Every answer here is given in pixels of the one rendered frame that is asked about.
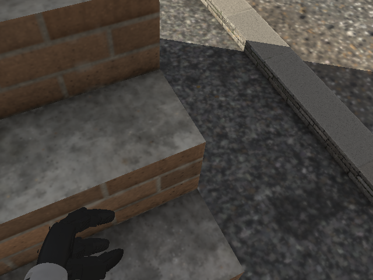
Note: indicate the left robot forearm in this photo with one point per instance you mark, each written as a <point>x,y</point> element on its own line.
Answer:
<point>47,271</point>

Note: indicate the left robot hand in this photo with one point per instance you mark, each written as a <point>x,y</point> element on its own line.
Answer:
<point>61,247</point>

